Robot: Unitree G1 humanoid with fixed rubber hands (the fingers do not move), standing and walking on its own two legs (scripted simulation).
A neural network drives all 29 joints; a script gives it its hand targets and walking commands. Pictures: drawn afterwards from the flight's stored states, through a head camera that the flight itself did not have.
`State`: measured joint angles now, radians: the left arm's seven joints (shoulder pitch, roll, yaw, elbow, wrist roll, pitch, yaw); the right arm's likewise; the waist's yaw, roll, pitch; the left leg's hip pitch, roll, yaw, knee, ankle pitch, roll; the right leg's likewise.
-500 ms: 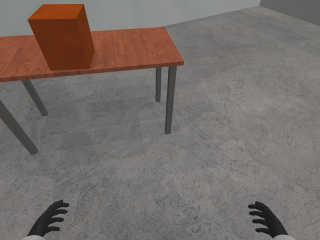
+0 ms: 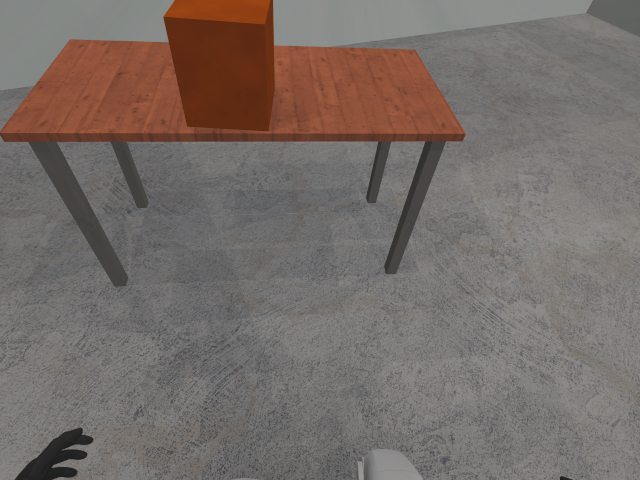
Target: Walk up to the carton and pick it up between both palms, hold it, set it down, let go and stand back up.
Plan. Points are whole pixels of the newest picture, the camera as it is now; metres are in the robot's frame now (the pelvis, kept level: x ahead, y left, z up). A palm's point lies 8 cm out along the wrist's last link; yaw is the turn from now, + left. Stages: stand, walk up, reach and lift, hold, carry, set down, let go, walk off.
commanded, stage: walk up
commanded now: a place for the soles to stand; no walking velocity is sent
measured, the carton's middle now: (229, 59) +0.99 +0.20 +0.04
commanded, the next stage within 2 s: none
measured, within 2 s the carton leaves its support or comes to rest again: neither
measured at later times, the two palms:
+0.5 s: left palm (61, 411) +0.20 +0.30 -0.02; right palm (557, 419) +0.21 -0.35 -0.09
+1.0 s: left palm (31, 367) +0.27 +0.38 -0.05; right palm (508, 353) +0.29 -0.29 -0.05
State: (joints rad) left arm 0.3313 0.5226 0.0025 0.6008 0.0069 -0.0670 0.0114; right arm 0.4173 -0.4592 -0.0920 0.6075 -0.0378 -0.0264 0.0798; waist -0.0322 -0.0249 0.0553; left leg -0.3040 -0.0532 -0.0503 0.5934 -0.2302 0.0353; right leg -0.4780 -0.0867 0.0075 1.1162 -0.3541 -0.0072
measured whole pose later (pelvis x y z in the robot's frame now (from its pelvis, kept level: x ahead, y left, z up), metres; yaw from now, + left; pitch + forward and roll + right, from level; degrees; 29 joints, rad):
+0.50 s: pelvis +0.12 -0.03 +0.00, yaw +4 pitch -2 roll +3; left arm 0.38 0.50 0.00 0.60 0.01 -0.10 0.01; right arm 0.42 -0.47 -0.09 0.61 -0.03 -0.02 0.07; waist -0.03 0.04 0.00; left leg -0.42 -0.08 -0.10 1.00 -0.45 0.04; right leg -0.37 -0.08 -0.02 0.60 -0.21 -0.02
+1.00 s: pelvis +0.20 +0.03 +0.01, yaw +8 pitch -3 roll -2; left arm 0.36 0.53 0.00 0.60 0.00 -0.06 0.01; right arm 0.45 -0.47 -0.09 0.61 -0.03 -0.04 0.06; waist -0.04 0.01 0.06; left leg -0.25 -0.02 -0.06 0.53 -0.22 0.04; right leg -0.47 -0.05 -0.01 0.98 -0.34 -0.02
